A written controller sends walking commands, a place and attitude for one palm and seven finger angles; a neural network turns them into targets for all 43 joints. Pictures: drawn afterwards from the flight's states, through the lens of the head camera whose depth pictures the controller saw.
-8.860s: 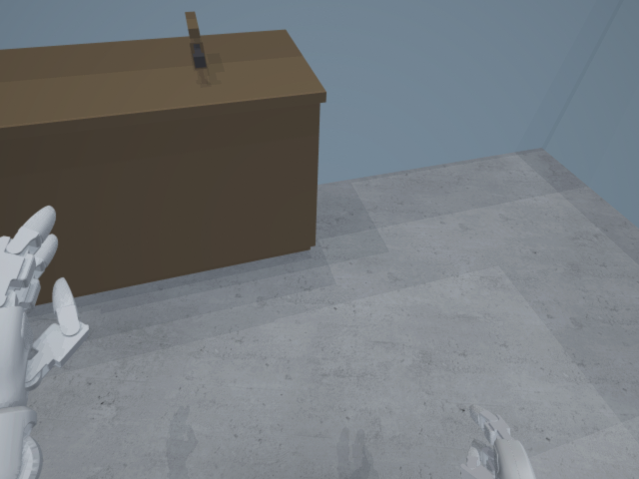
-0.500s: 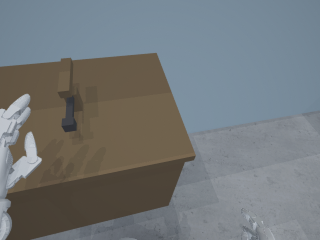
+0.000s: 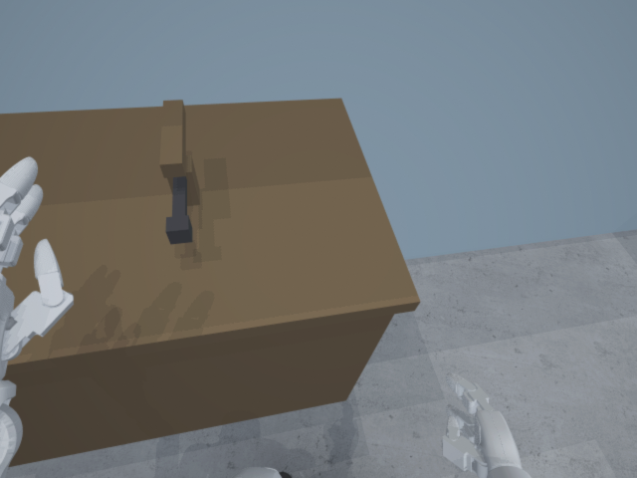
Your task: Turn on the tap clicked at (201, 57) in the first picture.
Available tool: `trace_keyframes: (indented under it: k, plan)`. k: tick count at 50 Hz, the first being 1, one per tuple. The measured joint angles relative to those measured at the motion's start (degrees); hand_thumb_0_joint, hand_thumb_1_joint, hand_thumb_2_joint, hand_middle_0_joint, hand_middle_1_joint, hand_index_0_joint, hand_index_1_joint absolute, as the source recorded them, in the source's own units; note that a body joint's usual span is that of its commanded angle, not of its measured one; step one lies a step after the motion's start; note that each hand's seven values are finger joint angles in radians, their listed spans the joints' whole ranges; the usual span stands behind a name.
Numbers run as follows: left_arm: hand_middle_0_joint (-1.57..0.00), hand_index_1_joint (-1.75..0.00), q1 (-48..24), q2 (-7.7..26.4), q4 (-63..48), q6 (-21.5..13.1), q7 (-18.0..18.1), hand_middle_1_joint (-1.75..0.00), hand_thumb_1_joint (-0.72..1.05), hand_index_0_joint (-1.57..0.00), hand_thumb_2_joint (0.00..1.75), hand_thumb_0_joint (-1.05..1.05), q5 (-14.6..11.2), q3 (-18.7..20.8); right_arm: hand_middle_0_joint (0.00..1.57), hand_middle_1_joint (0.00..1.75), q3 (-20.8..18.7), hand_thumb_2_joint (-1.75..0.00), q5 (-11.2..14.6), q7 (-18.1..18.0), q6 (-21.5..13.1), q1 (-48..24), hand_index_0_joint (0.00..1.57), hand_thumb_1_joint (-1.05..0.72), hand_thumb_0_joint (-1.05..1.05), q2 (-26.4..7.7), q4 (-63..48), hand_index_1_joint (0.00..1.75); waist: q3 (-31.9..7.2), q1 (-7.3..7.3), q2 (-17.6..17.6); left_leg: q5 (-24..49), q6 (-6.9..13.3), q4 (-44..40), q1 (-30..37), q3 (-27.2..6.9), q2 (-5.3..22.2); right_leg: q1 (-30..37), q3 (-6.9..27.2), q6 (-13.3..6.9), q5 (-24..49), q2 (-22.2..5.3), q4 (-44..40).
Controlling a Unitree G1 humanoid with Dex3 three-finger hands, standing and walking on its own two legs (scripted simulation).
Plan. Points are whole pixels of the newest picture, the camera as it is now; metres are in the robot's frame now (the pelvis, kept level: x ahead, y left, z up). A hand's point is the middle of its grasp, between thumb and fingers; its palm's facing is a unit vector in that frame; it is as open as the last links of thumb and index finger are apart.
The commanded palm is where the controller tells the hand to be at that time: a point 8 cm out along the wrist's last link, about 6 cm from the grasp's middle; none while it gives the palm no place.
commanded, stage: come to a stop and stand still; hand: left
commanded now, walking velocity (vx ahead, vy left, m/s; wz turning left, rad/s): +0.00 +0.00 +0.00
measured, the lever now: (179, 229) +0.39 +0.23 +0.05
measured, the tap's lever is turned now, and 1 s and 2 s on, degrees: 0 0 0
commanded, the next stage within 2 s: look again from close up in 0.02 s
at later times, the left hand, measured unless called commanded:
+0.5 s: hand (96, 298) +0.23 +0.23 +0.16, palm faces +0.33 -0.87 -0.37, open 7.4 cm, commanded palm +0.17 +0.27 +0.18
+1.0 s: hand (164, 278) +0.25 +0.18 +0.16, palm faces +0.27 -0.89 -0.36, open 7.4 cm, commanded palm +0.19 +0.22 +0.18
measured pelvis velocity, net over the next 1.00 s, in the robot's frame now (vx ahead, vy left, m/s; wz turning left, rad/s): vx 0.02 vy -0.04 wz -0.06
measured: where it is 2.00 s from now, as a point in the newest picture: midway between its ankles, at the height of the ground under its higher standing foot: outside the picture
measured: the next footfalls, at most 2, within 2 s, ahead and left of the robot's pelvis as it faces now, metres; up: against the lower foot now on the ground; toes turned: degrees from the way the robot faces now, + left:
none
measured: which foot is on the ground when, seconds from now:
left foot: down 0.00-1.00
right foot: down 0.00-1.00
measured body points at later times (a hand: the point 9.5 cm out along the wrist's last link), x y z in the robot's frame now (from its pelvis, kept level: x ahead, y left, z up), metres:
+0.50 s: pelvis +0.00 -0.01 +0.00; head +0.03 +0.01 +0.45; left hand +0.20 +0.28 +0.18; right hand +0.18 -0.24 -0.06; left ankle +0.05 +0.06 -0.74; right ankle +0.01 -0.15 -0.74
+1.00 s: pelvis +0.02 -0.04 +0.00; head +0.04 -0.03 +0.45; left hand +0.23 +0.23 +0.18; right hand +0.19 -0.27 -0.07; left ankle +0.05 +0.06 -0.74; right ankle +0.01 -0.15 -0.74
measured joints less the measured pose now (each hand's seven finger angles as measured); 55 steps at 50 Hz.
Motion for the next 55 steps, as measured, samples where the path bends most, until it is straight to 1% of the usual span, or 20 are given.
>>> trace_keyframes:
  k: [5, 17, 24, 29, 35, 38, 45, 49, 55]
  plan:
    - [-0.2, -0.3, 0.23, -0.34, -0.83, 0.55, 0.0, -0.3, 0.89, -0.21, 0.9, 0.01, 0.11, -0.44, 0.21, 0.3, -0.2, -0.9, 0.14, -0.32, 0.4, 0.07, 0.2, -0.9, 0.02, -0.44, -0.03, 0.3, 0.06, -0.28, 0.1, 0.21, -0.15, -0.3, 0.49, -0.33, 0.22, 0.92, -0.32, -0.02, 0.58, 0.28, -1.11]
    - [-0.2, -0.3, 2.1, -0.92, -0.91, 1.83, -0.1, -0.3, 0.89, -0.21, 0.9, 0.01, 0.24, -0.88, 0.21, 0.3, -0.97, -0.9, 0.48, -1.59, 1.47, 0.94, 0.2, -0.9, 0.02, -1.89, -0.62, 0.3, -0.51, -1.48, 0.8, 0.22, -0.6, -1.08, 1.84, -0.25, 1.19, 2.7, -0.15, -0.34, 1.52, 1.29, -3.28]
    - [-0.21, -0.3, 3.18, -1.31, -0.79, 2.78, -0.23, -0.3, 0.89, -0.21, 0.9, 0.01, 0.42, -1.13, 0.21, 0.3, -0.86, -0.9, 0.41, -2.33, 2.31, 1.33, 0.2, -0.9, 0.02, -2.01, -0.59, 0.3, -1.02, -1.95, 1.23, -0.15, -0.86, -1.24, 2.77, -0.03, 1.73, 3.78, 0.13, -0.58, 1.66, 1.83, -4.12]
    - [-0.21, -0.3, 3.24, -1.85, -0.53, 3.44, -0.31, -0.3, 0.89, -0.21, 0.9, 0.01, 0.61, -1.51, 0.2, 0.3, -0.64, -0.9, 0.32, -2.72, 2.73, 1.6, 0.2, -0.9, 0.02, -1.96, -0.65, 0.3, -1.48, -1.87, 1.55, -0.39, -0.96, -1.39, 3.4, 0.2, 1.96, 4.38, 0.4, -0.68, 1.66, 2.05, -4.49]
    - [-0.2, -0.3, 1.59, -2.34, 0.3, 3.98, -0.37, -0.3, 0.89, -0.21, 0.9, 0.01, 0.78, -1.14, 0.21, 0.3, -0.1, -0.9, 0.0, -2.93, 3.25, 1.41, 0.2, -0.9, 0.02, -0.95, -1.06, 0.3, -1.77, -0.97, 1.21, -0.33, -1.31, -2.33, 4.12, 1.43, 2.46, 4.0, 1.69, -0.96, 1.62, 2.43, -4.16]
    - [-0.2, -0.3, 0.39, -2.67, 0.57, 4.48, -0.34, -0.3, 0.89, -0.21, 0.9, 0.01, 0.92, -1.05, 0.21, 0.3, 0.26, -0.9, -0.11, -2.69, 3.46, 1.28, 0.2, -0.9, 0.02, -0.27, -1.55, 0.3, -1.8, -0.95, 1.02, -0.28, -1.64, -2.63, 4.19, 1.71, 2.82, 3.7, 2.01, -1.29, 1.54, 2.77, -3.99]
    - [-0.2, -0.3, 1.44, -2.67, -1.52, 5.65, -0.73, -0.3, 0.9, -0.21, 0.9, 0.01, 0.4, -1.42, 0.21, 0.3, 0.59, -0.9, -0.2, -2.16, 4.35, 1.16, 0.2, -0.9, 0.02, 0.45, -2.57, 0.3, -1.98, -1.92, 1.37, -1.19, -2.87, -1.61, 3.71, 1.47, 4.38, 3.56, 1.89, -2.5, 1.24, 4.32, -4.04]
    - [-0.2, -0.3, 2.77, -2.01, -2.38, 6.38, -1.06, -0.3, 0.89, -0.21, 0.9, 0.01, -0.27, -1.24, 0.21, 0.3, 0.17, -0.9, 0.03, -2.36, 5.05, 1.24, 0.2, -0.9, 0.02, 0.04, -2.65, 0.3, -2.19, -2.31, 1.82, -2.05, -3.66, -0.47, 3.37, 1.16, 5.34, 3.52, 1.66, -3.27, 0.75, 5.28, -3.62]
    - [-0.21, -0.3, 3.87, -1.57, -2.5, 7.59, -1.22, -0.3, 0.89, -0.21, 0.9, 0.01, -1.22, -0.79, 0.21, 0.3, -0.8, -0.9, 0.4, -3.01, 5.99, 1.5, 0.2, -0.9, 0.02, -1.22, -2.33, 0.3, -2.57, -2.4, 2.46, -3.08, -4.71, 0.97, 3.03, 0.66, 6.45, 3.33, 1.26, -4.36, -0.18, 6.39, -2.52]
